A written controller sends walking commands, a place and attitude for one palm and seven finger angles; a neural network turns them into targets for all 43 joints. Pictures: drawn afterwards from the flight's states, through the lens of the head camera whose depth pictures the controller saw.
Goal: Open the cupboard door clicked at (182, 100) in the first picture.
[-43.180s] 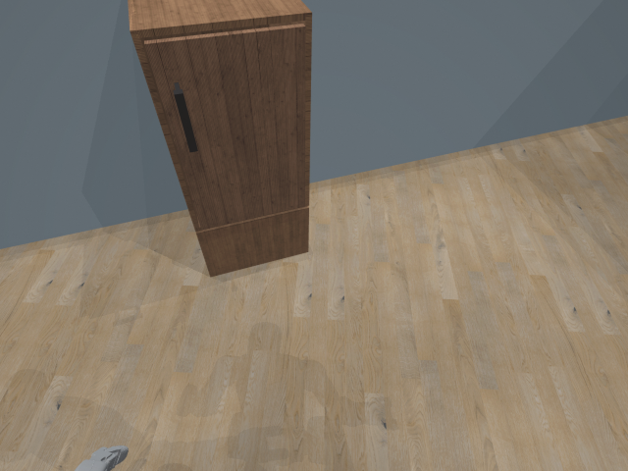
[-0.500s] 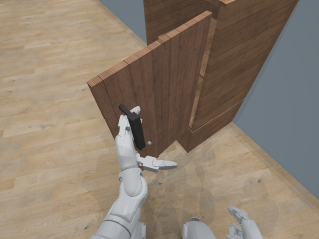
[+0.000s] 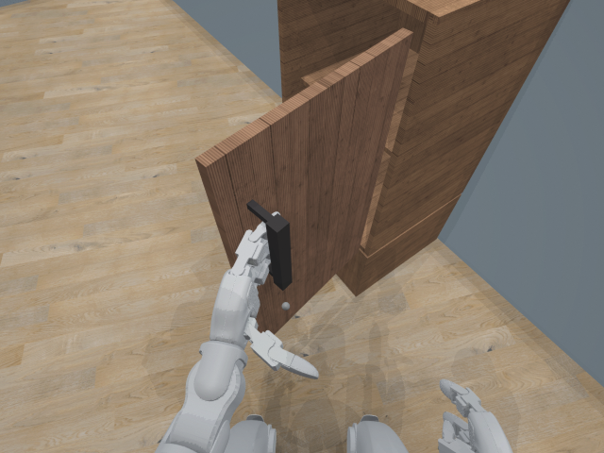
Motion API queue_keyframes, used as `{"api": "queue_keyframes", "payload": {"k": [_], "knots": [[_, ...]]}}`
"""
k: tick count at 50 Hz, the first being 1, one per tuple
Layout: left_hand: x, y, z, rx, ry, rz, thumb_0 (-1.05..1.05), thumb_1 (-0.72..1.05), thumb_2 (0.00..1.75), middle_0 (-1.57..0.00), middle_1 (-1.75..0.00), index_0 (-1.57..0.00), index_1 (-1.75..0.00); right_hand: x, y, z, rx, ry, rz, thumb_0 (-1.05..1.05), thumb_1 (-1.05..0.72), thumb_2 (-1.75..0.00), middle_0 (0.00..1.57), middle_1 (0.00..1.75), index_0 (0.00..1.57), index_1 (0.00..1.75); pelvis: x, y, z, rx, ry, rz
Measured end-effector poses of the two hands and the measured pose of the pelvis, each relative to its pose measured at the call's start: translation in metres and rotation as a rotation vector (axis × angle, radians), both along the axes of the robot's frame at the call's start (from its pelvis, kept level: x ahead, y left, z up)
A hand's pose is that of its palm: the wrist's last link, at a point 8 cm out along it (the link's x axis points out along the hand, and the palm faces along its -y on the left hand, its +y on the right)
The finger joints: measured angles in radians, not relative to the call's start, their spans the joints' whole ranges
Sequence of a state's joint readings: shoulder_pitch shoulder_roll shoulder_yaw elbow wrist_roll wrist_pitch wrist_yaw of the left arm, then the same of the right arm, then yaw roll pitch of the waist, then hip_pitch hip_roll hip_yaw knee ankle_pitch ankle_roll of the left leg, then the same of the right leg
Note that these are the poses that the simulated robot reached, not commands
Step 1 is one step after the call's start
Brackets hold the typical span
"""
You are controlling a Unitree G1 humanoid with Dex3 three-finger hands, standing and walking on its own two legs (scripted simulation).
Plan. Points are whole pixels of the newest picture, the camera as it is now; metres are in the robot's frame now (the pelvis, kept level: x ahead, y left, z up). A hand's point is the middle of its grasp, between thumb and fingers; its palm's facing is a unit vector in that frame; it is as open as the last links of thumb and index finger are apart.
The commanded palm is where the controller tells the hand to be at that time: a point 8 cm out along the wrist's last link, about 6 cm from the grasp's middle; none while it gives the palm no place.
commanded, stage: slide the hand sideways off the handle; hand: left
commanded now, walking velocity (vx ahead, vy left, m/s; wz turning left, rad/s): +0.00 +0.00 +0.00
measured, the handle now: (270, 247) +0.38 +0.06 +0.04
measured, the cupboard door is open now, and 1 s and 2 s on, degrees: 100 100 100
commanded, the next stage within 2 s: draw the hand back to the body in 0.74 s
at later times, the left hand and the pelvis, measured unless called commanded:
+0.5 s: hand (250, 346) +0.25 +0.08 +0.03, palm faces -0.16 -0.99 -0.01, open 16.3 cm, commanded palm +0.23 +0.14 +0.04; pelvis +0.01 -0.01 -0.01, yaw +1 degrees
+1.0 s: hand (205, 364) +0.22 +0.12 +0.06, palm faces -0.12 -0.99 -0.07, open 16.3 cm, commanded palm +0.19 +0.18 +0.07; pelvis +0.00 -0.01 -0.02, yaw +1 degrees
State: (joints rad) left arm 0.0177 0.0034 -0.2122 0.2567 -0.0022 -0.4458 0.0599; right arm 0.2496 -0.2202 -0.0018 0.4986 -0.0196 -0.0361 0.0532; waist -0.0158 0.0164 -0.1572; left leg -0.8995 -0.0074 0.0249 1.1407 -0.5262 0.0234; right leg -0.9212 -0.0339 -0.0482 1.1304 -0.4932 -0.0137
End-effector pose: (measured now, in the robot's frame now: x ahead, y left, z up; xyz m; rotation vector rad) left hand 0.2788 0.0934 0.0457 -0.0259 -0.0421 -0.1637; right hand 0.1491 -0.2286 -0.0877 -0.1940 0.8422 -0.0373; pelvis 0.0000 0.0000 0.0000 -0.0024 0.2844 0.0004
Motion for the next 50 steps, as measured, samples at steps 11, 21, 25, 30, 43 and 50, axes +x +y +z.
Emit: {"api": "queue_keyframes", "payload": {"k": [11,21,25,30,43,50], "knots": [[-0.029,0.026,-0.008,0.041,0.082,0.007,-0.02,-0.50,0.30,-0.14,-0.30,-0.13,-0.29,0.029,0.016,-0.003,0.022,-0.044,0.025,0.01,-0.91,-0.90,0.20,0.29,0.20,0.30,0.004,0.001,-0.004,-0.009,-0.003,0.008],[-0.039,0.032,-0.006,0.039,0.061,-0.002,-0.01,-0.50,0.30,-0.15,-0.30,-0.15,-0.30,0.049,0.016,-0.001,0.011,-0.095,0.051,0.01,-0.91,-0.90,0.20,0.29,0.20,0.30,0.010,-0.004,-0.010,-0.014,0.017,0.021],[-0.045,0.039,-0.012,0.052,0.113,0.004,-0.01,-0.50,0.30,-0.15,-0.30,-0.15,-0.30,0.050,0.010,-0.001,0.005,-0.096,0.034,0.01,-0.91,-0.90,0.20,0.29,0.20,0.30,0.012,-0.007,-0.011,-0.013,0.019,0.016],[-0.056,0.059,-0.007,0.057,0.117,0.060,-0.01,-0.50,0.30,-0.15,-0.30,-0.16,-0.30,0.048,0.003,0.000,-0.007,-0.099,0.018,0.01,-0.91,-0.90,0.20,0.29,0.20,0.30,0.016,-0.010,-0.011,-0.014,0.020,0.016],[-0.078,0.064,-0.011,0.048,0.106,-0.004,-0.01,-0.50,0.30,-0.15,-0.30,-0.15,-0.30,0.044,-0.010,-0.005,-0.042,-0.146,0.008,0.01,-0.91,-0.90,0.20,0.29,0.20,0.30,0.008,-0.013,-0.023,-0.022,0.023,0.020],[-0.077,0.080,0.022,0.096,0.031,0.040,-0.02,-0.50,0.30,-0.15,-0.30,-0.16,-0.30,0.036,-0.004,0.000,-0.016,-0.156,-0.016,0.01,-0.91,-0.90,0.20,0.29,0.20,0.30,0.004,-0.012,-0.017,-0.023,-0.008,0.017]]}}
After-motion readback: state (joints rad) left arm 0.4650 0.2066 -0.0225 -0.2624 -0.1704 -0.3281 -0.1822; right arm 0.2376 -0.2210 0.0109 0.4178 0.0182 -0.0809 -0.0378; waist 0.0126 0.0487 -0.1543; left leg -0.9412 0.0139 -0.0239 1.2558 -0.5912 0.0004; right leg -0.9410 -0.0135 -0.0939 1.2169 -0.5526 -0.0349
